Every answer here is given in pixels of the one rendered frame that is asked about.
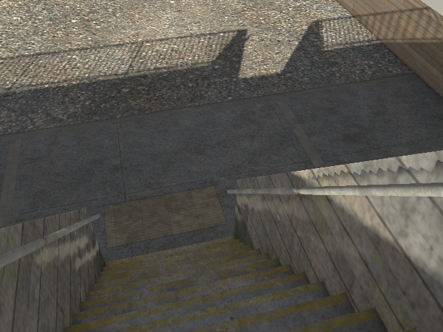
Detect stairs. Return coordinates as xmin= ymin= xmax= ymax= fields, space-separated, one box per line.
xmin=64 ymin=236 xmax=417 ymax=332

